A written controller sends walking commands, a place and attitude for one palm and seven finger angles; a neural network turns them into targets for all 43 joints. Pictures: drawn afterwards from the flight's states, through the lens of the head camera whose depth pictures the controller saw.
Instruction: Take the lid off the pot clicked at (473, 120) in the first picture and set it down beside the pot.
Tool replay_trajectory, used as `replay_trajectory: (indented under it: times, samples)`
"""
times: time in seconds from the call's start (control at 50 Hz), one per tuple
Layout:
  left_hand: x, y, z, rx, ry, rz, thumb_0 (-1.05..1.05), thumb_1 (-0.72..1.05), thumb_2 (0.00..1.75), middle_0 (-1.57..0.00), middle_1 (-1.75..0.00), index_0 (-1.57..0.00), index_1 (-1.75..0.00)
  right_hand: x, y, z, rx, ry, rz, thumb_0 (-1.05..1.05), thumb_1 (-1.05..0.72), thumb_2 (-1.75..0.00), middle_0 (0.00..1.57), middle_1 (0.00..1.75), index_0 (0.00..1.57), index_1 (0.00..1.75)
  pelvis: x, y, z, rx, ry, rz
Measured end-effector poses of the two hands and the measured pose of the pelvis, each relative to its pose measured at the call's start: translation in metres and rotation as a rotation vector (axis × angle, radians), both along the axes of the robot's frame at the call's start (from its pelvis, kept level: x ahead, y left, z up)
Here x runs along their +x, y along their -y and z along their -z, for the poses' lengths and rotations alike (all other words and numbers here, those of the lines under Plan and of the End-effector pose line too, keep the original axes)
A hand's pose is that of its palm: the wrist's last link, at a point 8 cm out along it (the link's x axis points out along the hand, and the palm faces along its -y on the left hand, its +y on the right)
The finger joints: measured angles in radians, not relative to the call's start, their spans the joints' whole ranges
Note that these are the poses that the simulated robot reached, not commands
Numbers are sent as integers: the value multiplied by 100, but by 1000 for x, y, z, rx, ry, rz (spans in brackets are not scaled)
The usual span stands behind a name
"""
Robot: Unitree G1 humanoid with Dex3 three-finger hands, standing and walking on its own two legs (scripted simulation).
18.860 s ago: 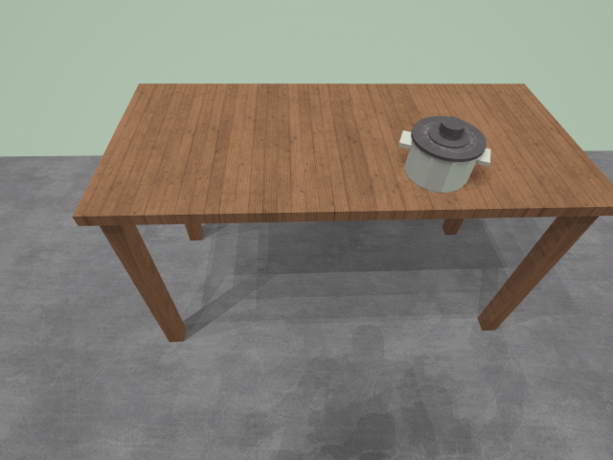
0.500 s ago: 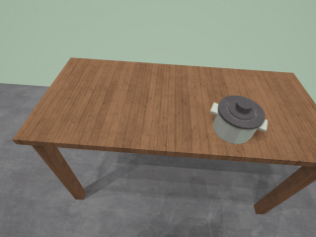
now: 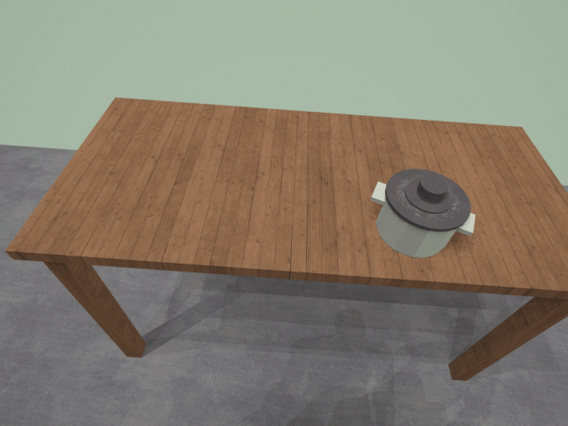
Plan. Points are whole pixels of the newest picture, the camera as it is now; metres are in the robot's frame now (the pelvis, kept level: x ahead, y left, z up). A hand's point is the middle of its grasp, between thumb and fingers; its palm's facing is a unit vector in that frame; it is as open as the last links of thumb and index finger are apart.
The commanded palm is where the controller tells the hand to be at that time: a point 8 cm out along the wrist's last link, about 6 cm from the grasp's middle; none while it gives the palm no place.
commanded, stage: shuffle to correct the standing spot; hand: left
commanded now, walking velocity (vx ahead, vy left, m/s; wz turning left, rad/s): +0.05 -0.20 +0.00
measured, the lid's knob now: (432, 187) +0.54 -0.25 +0.03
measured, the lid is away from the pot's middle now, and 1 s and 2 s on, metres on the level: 0.00 0.00 0.00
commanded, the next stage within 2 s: come to a stop and stand still in 1.42 s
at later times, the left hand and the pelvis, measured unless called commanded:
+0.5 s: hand out of the picture +0.04 +0.09 -0.20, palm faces +0.00 -0.99 -0.12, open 7.4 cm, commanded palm none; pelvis +0.05 -0.08 -0.01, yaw -1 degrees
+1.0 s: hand out of the picture +0.11 -0.04 -0.20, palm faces +0.04 -0.98 -0.17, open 7.4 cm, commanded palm none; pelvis +0.08 -0.22 -0.01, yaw +2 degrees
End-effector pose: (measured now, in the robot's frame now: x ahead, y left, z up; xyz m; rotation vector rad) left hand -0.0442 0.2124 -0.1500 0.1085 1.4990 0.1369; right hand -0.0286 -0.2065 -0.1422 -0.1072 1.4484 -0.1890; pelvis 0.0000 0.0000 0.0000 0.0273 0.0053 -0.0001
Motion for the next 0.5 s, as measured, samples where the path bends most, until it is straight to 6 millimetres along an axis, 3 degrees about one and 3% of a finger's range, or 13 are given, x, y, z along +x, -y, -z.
replay_trajectory:
  times: [0.12, 0.2, 0.28, 0.4, 0.5]
  samples:
    - [17, 16, -4, 27, 19, -6, 0, 91, 90, -19, -30, -20, -30, 2, 30, 4, -8, -29, 9, 0, -91, -89, 20, 30, 20, 30, 10, 24, 2, -12, -12, -4]
    - [27, 32, 1, 26, 37, -24, 0, 91, 90, -19, -30, -20, -30, 15, 52, 3, -34, -38, 0, 1, -91, -89, 20, 30, 20, 30, 20, 39, 4, -25, -5, -15]
    - [34, 50, 9, 4, 39, -45, 0, 91, 90, -19, -30, -20, -30, 42, 71, 0, -71, -12, -24, 1, -91, -89, 20, 30, 20, 30, 30, 50, 7, -30, 8, -21]
    - [47, 70, 27, -45, 22, -29, 0, 90, 90, -20, -30, -20, -30, 100, 86, 0, -117, 130, -35, 1, -91, -89, 20, 30, 20, 30, 48, 61, 18, -39, 21, 4]
    - [84, 74, 27, -40, 56, 30, 0, 91, 90, -20, -30, -20, -30, 112, 96, -8, -115, 192, -23, 0, -91, -89, 20, 30, 20, 30, 49, 77, 14, -12, 29, 19]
